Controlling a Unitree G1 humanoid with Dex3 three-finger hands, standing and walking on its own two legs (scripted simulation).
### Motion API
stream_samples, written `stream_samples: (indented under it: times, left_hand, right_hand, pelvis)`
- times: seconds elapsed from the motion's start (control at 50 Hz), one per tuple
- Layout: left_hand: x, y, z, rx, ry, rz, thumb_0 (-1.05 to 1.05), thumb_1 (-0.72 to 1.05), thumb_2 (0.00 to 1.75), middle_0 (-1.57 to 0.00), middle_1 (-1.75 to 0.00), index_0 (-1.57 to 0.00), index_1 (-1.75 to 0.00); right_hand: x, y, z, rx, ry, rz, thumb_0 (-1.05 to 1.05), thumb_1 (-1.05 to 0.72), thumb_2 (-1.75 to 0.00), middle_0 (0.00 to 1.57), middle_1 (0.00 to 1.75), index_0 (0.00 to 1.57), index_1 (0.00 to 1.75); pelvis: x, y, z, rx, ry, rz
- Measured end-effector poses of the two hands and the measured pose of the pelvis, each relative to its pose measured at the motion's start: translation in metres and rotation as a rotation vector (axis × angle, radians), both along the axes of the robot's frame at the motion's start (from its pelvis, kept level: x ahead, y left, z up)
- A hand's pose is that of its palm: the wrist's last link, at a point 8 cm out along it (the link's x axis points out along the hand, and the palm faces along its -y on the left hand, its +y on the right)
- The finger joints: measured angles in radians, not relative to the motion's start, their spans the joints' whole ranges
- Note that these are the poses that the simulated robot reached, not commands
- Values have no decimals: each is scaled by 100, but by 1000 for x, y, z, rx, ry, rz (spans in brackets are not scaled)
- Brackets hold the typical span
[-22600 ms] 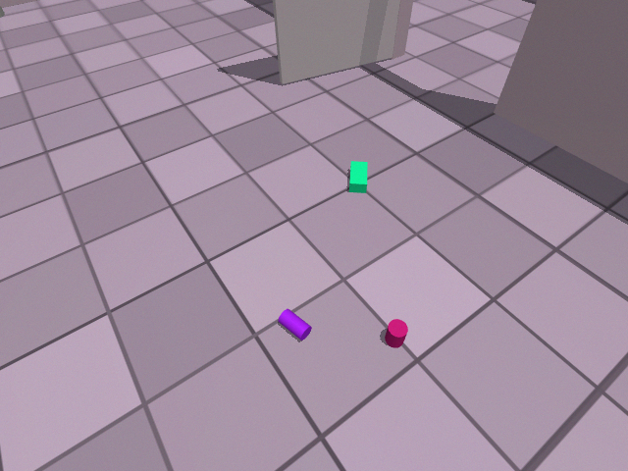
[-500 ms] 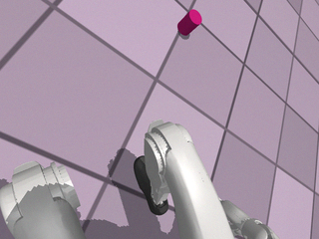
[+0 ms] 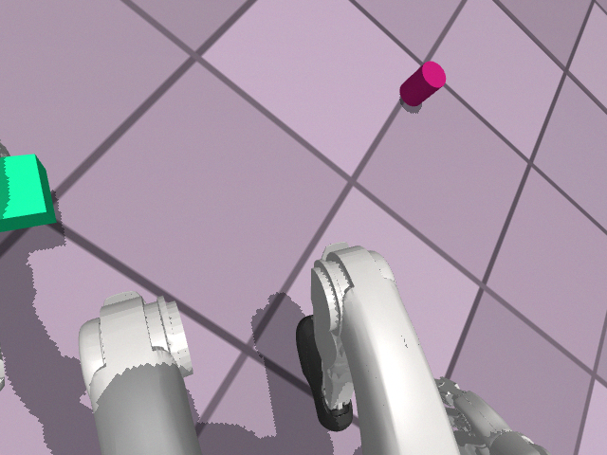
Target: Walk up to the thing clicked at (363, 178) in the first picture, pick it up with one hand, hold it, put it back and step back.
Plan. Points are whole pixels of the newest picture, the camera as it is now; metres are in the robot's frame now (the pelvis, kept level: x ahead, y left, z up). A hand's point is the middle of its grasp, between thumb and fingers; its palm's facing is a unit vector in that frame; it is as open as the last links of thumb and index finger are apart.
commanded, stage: settle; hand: left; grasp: from above
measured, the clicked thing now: out of the picture +0.45 +0.36 -0.22
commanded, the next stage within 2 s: lift in 0.32 s
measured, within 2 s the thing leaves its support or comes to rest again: neither
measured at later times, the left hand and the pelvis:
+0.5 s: hand out of the picture +0.44 +0.34 -0.13, palm faces -0.45 -0.08 -0.89, open 10.8 cm; pelvis -0.01 -0.01 +0.02, yaw +3 degrees
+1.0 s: hand out of the picture +0.38 +0.35 -0.02, palm faces -0.46 -0.12 -0.88, open 10.8 cm; pelvis -0.01 -0.01 +0.10, yaw +6 degrees
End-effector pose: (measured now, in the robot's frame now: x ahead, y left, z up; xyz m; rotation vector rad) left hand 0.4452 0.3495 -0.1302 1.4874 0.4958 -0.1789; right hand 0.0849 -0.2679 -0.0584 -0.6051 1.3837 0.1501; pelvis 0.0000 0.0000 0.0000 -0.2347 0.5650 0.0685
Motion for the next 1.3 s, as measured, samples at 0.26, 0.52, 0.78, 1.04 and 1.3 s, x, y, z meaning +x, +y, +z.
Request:
stream_samples:
  times: [0.26, 0.52, 0.78, 1.04, 1.3]
  left_hand:
    - [-6, -11, 36, -20, 79, -28, -2, -12, 54, -67, -54, -68, -53]
    - [-4, -11, 58, -10, 32, -40, -2, -11, 53, -66, -55, -68, -53]
    - [-29, -5, 102, -20, 80, -5, -2, -11, 53, -67, -54, -68, -53]
    - [-63, -4, 178, -33, 57, -9, -2, -10, 53, -65, -55, -67, -54]
    - [-101, -29, 285, -54, 27, -18, -2, -10, 52, -65, -55, -66, -54]
  right_hand:
    - [1, 1, 2, 28, -28, -60, 0, -91, -90, 20, 30, 20, 30]
    - [-33, -12, 8, -37, 16, -142, 1, -91, -90, 20, 30, 20, 30]
    - [-23, -3, 26, -4, -8, -215, 1, -92, -91, 20, 30, 20, 30]
    - [29, 3, 70, 34, -148, -188, 1, -91, -90, 20, 30, 20, 30]
    - [59, 12, 148, 73, -274, -211, 1, -90, -90, 20, 30, 20, 30]
  pelvis:
    - [-8, -5, 19, 32, 10, 21]
    - [-15, -8, 22, 43, 4, 24]
    - [-13, -5, 56, 63, 48, 41]
    - [-12, -6, 107, 82, 42, 58]
    - [-11, -8, 190, 123, -36, 75]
